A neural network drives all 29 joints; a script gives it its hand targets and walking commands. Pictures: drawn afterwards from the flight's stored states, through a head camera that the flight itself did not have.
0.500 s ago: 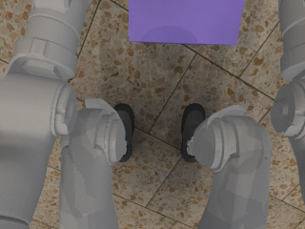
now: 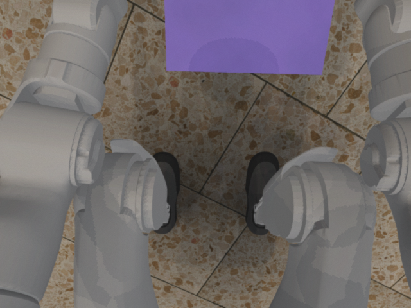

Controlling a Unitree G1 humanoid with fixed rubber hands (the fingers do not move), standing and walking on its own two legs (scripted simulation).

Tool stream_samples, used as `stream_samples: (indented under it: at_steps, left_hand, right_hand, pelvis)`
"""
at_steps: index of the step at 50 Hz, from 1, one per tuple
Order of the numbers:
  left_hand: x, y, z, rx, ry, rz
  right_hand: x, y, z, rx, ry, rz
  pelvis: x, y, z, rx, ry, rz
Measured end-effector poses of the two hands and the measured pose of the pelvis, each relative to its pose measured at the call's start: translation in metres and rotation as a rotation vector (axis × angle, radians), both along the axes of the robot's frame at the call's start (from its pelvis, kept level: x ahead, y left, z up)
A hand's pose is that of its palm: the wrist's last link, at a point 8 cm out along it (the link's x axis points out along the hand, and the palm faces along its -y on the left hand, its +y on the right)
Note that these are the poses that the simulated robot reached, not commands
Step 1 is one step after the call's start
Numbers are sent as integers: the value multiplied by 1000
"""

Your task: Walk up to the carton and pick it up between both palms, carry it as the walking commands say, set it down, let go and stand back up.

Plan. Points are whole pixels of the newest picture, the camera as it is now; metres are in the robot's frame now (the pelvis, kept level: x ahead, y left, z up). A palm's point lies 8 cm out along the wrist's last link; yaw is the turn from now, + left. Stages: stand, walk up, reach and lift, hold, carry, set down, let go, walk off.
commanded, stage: reach and lift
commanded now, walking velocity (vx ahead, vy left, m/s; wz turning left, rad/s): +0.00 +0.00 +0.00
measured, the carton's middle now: out of the picture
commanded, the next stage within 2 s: none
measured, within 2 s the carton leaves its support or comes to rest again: leaves its support in 1.26 s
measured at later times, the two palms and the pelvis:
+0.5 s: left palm out of the picture +0.56 +0.11 -0.18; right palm out of the picture +0.56 -0.17 -0.17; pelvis -0.01 +0.00 +0.01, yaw +0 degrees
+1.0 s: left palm out of the picture +0.56 +0.11 -0.18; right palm out of the picture +0.56 -0.18 -0.17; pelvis +0.00 +0.00 -0.01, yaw +0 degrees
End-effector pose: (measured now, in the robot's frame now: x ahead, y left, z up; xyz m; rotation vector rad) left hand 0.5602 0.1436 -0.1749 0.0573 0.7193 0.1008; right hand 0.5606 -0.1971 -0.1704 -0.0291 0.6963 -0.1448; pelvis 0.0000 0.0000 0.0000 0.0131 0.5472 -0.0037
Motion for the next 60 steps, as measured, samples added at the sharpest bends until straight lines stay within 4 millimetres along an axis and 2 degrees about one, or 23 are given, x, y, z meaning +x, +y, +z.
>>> stream_samples:
  at_steps: [4,15,22,31,46,60]
  left_hand:
    - [0,-2,3,-9,-9,2]
    - [-3,-10,2,-23,-2,-13]
    - [-3,-35,-2,-45,19,-64]
    - [-4,-36,-2,-38,22,-38]
    - [0,-34,-1,-61,63,-72]
    - [-1,-34,3,-22,74,-57]
  right_hand:
    - [-5,5,-2,6,11,0]
    - [-2,23,0,18,6,25]
    - [-2,23,0,14,5,15]
    - [-2,24,0,14,12,9]
    - [1,22,0,44,29,35]
    - [3,28,5,20,40,2]
  pelvis:
    - [-3,0,0,-1,-3,-1]
    - [-7,2,1,-4,4,1]
    - [-6,5,5,-13,16,2]
    - [-3,4,6,-9,13,-8]
    - [2,3,-11,-1,-33,-4]
    - [3,5,-7,-2,-36,-18]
